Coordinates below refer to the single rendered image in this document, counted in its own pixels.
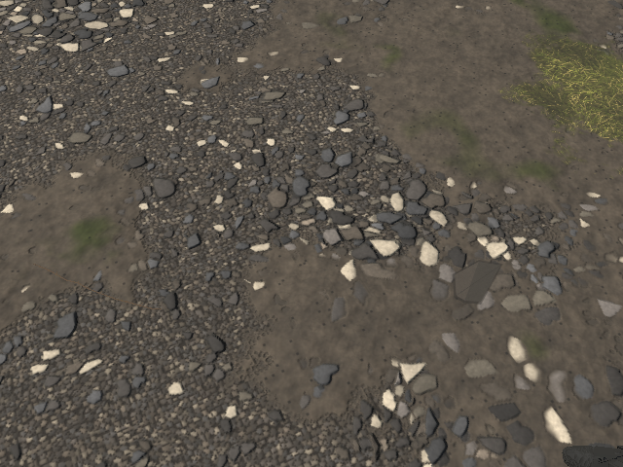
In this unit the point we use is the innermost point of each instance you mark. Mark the robot right hand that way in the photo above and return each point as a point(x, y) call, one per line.
point(588, 456)

